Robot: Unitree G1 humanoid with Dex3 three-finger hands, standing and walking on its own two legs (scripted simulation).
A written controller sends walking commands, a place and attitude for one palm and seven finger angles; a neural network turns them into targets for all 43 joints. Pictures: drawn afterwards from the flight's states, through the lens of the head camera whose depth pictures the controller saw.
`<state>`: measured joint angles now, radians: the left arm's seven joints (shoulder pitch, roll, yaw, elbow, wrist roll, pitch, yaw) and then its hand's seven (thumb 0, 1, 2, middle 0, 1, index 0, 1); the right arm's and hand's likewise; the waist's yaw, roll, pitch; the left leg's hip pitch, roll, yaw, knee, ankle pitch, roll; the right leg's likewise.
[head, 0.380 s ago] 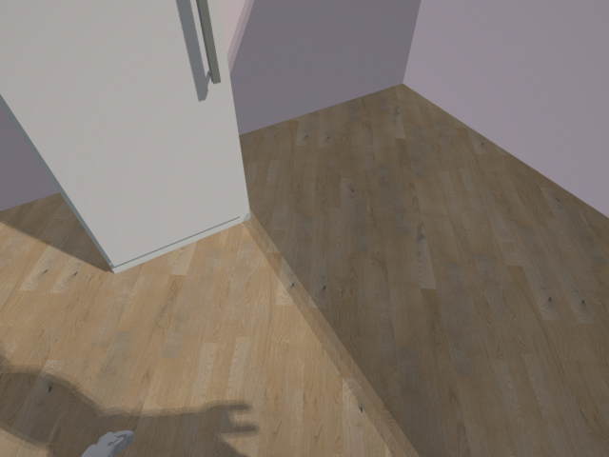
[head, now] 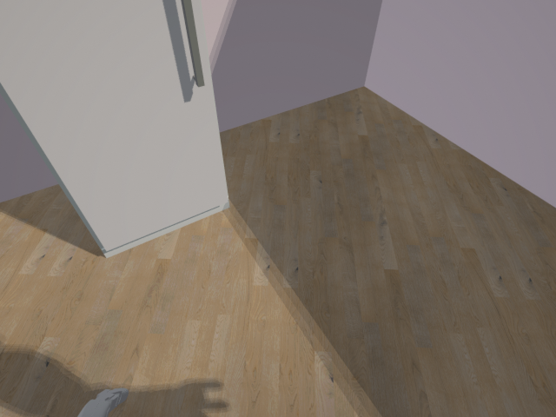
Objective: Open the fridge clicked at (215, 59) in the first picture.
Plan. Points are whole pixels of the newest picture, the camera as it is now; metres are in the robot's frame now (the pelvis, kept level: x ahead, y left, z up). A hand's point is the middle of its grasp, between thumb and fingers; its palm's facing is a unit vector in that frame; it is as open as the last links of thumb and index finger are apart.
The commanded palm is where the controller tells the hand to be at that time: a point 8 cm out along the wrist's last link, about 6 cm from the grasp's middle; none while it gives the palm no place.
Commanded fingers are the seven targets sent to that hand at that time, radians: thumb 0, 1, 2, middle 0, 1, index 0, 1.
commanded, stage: stand and wait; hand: right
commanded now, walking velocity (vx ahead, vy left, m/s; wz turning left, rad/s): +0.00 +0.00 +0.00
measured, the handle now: (187, 22) +1.08 +0.32 +0.12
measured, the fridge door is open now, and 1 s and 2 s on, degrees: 0 0 0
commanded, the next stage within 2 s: look at it before walking up in 0.64 s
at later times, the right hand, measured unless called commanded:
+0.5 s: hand out of the picture +0.06 -0.23 -0.15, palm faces -0.04 +0.94 -0.35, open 7.4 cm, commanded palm none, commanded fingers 0.00 -0.90 -0.90 0.20 0.30 0.20 0.30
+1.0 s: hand out of the picture +0.05 -0.23 -0.15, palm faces -0.04 +0.94 -0.34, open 7.4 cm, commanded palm none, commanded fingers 0.00 -0.90 -0.90 0.20 0.30 0.20 0.30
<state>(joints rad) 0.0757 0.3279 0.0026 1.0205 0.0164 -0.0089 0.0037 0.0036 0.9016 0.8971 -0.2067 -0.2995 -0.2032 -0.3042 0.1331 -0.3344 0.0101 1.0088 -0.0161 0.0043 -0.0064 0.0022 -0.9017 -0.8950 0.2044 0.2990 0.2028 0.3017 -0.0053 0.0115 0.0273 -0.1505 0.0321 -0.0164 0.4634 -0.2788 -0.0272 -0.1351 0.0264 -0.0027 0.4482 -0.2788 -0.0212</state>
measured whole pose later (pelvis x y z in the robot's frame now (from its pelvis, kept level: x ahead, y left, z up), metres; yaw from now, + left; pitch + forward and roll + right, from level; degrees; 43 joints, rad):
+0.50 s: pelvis -0.02 +0.02 +0.00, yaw +0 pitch -2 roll +0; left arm 0.12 0.34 0.00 1.11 0.01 -0.01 0.00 0.00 0.90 0.90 -0.21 -0.30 -0.20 -0.30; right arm 0.14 -0.34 0.01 1.07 -0.01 0.00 0.00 0.00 -0.90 -0.90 0.20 0.30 0.20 0.30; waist 0.00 0.00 0.04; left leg -0.15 0.01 -0.01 0.41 -0.21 0.00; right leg -0.13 0.00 0.00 0.39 -0.21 0.01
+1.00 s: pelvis -0.02 +0.02 +0.01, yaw +0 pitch -2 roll +0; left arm 0.11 0.34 0.00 1.12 0.01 -0.01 0.00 0.00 0.90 0.90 -0.21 -0.30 -0.20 -0.30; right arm 0.14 -0.34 0.01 1.08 -0.02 -0.01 0.00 0.00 -0.90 -0.90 0.20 0.30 0.20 0.30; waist 0.00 0.00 0.04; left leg -0.15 0.00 -0.01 0.39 -0.20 0.00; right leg -0.13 -0.01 0.00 0.38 -0.21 0.01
